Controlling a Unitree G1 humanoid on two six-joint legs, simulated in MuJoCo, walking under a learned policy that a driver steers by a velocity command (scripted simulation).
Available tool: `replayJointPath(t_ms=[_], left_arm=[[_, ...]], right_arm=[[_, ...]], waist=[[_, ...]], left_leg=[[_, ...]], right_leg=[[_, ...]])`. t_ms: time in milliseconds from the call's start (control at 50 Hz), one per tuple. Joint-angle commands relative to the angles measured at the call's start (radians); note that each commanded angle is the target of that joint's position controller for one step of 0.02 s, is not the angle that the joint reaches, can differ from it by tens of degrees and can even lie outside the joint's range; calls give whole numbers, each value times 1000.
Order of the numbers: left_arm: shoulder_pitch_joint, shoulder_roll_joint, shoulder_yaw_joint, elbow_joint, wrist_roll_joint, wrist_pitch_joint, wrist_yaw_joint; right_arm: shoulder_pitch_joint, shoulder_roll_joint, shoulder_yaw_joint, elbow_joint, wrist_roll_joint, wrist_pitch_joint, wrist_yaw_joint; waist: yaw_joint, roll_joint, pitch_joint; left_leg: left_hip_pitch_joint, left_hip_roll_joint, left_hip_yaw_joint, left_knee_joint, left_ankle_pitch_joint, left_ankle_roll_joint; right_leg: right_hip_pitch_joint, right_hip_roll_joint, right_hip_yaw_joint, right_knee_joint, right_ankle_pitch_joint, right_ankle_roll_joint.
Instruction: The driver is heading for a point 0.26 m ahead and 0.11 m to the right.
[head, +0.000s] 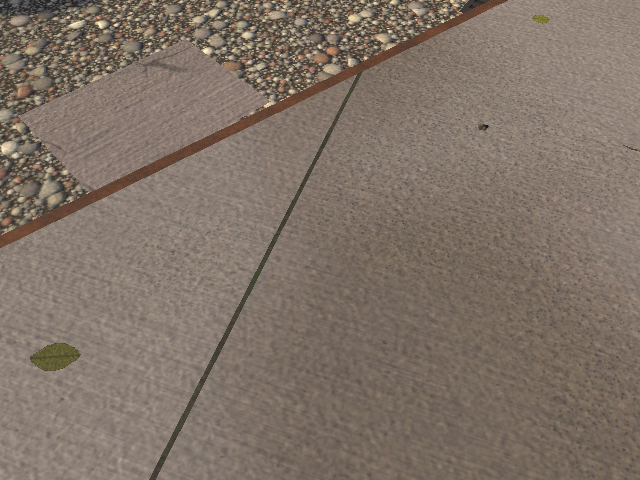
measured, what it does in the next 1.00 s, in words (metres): walks ahead: left foot, then right foot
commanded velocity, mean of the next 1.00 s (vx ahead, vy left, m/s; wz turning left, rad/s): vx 0.15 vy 0.00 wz -0.14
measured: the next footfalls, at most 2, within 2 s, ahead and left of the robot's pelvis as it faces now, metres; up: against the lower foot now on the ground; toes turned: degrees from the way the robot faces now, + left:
left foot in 0.38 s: +0.34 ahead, +0.09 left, +0.00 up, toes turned -8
right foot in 0.70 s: +0.23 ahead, -0.10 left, +0.00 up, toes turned -6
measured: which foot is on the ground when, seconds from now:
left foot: up 0.00-0.36, down 0.38-1.00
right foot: down 0.00-0.38, up 0.40-0.68, down 0.70-1.00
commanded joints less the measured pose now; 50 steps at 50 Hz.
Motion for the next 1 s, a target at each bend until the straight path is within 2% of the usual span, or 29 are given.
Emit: replayJointPath(t_ms=[20,60,80,120,160,220,280,320,340,360,380,400,420,440,460,480,500,520,540,620,680,700,720,740,760,780,820,880,1000], left_arm=[[129,116,39,-4,-9,-3,12],[121,117,35,-2,-11,-16,14],[126,127,36,2,-12,-24,13],[143,140,37,11,-11,-34,12],[157,130,32,22,-14,-32,13],[195,121,27,35,-18,-22,21],[215,117,22,44,-7,-9,34],[200,120,21,45,1,-4,41],[182,123,21,43,-1,-5,45],[156,127,20,42,-9,-8,47],[154,114,14,31,-14,-17,45],[261,53,-2,16,-27,-23,47],[328,58,1,54,-34,-1,51],[283,95,6,70,-7,20,52],[221,86,5,69,7,32,48],[185,71,0,68,8,43,44],[175,57,-5,71,8,57,40],[197,45,-10,88,9,68,39],[206,39,-15,101,7,75,40],[161,32,-24,129,1,87,50],[153,29,-31,154,9,76,52],[145,45,-32,153,19,67,54],[126,75,-30,149,19,56,56],[109,69,-32,167,7,47,53],[96,41,-41,176,3,34,52],[90,37,-42,186,0,24,54],[90,39,-42,199,-3,15,59],[121,29,-43,227,-4,15,61],[146,17,-47,270,-3,16,65]], right_arm=[[-60,-122,-21,-132,-9,-22,10],[-25,-101,-13,-131,-25,17,16],[-18,-91,-10,-129,-23,29,17],[-42,-79,-6,-138,-15,38,16],[-103,-64,-1,-154,-13,39,16],[-175,-58,4,-166,0,41,17],[-215,-67,4,-166,5,35,11],[-186,-84,-1,-151,1,25,5],[-136,-96,-5,-131,-1,18,0],[-70,-98,-8,-106,-5,7,-5],[0,-126,-13,-85,-9,-10,-13],[49,-193,-24,-94,-11,-12,-16],[52,-154,-22,-85,17,8,-11],[16,-108,-8,-92,33,17,-2],[-45,-75,1,-96,28,22,-4],[-95,-52,12,-99,19,29,-9],[-131,-50,15,-95,15,35,-16],[-149,-62,13,-87,9,39,-18],[-145,-66,11,-77,4,41,-17],[-115,-96,0,-39,10,53,-12],[-126,-97,-5,-23,17,73,-13],[-116,-87,-5,-16,18,76,-12],[-102,-77,-6,-12,25,80,-10],[-105,-66,-7,-1,29,84,-5],[-93,-59,-7,17,24,82,-3],[-68,-54,-8,39,22,78,-2],[-51,-66,-12,69,18,69,-3],[-57,-54,-9,104,21,65,-6],[-47,-38,-4,168,21,69,-13]], waist=[[18,45,-35],[-16,1,-39],[-22,-11,-36],[-24,-22,-34],[-6,-47,-42],[41,-94,-79],[70,-97,-82],[55,-99,-75],[32,-98,-76],[-11,-79,-81],[-35,-19,-134],[1,150,-263],[-1,209,-357],[7,96,-284],[16,55,-190],[31,49,-132],[51,82,-96],[65,116,-91],[64,122,-100],[35,125,-108],[48,94,-53],[42,66,-28],[20,19,3],[2,-59,52],[-9,-81,36],[-20,-90,21],[-20,-72,-1],[-5,-37,1],[3,-13,10]], left_leg=[[-391,115,-88,64,35,-24],[-320,127,-65,-21,35,-52],[-313,126,-44,-54,43,-64],[-299,120,-11,-152,101,-83],[-278,108,15,-283,191,-87],[-251,85,29,-430,314,-70],[-233,66,21,-531,335,-52],[-183,53,3,-595,282,-27],[-129,45,-6,-652,274,-10],[-40,44,-9,-767,354,10],[120,128,-80,-799,661,35],[336,384,-305,-710,1199,155],[368,494,-456,-725,1327,296],[273,456,-442,-775,1099,292],[178,405,-377,-829,890,255],[94,357,-315,-881,752,213],[15,310,-252,-923,653,179],[-30,268,-200,-936,599,155],[-32,246,-174,-938,552,143],[-27,236,-193,-962,226,131],[-137,206,-202,-983,-93,66],[-168,197,-207,-981,-137,29],[-152,158,-179,-961,-115,1],[-52,114,-123,-927,-1,-4],[58,115,-117,-884,102,1],[111,119,-115,-865,160,8],[127,131,-122,-860,210,18],[90,134,-123,-873,216,16],[89,132,-120,-878,244,8]], right_leg=[[301,-328,479,-295,255,-196],[211,-269,394,-327,322,-172],[192,-258,355,-329,444,-171],[169,-233,275,-316,692,-149],[176,-186,201,-282,834,-89],[249,-166,179,-243,860,-13],[324,-195,208,-197,815,-1],[348,-225,246,-141,807,-3],[354,-231,265,-96,805,2],[346,-211,261,-19,774,19],[287,-165,243,98,614,45],[156,-73,191,319,91,75],[78,18,148,468,-446,91],[41,-10,178,515,-470,93],[26,-31,180,513,-425,102],[44,-55,179,462,-378,112],[91,-74,167,394,-337,127],[143,-69,133,343,-310,138],[167,-67,112,281,-299,144],[212,-80,75,87,-211,139],[301,-91,73,-115,-61,106],[306,-141,139,-158,-53,91],[226,-196,221,-209,-143,70],[74,-209,244,-245,-226,59],[20,-215,251,-284,-244,68],[11,-209,242,-297,-219,81],[58,-195,221,-287,-142,89],[122,-190,204,-267,-80,80],[151,-192,195,-262,-41,72]])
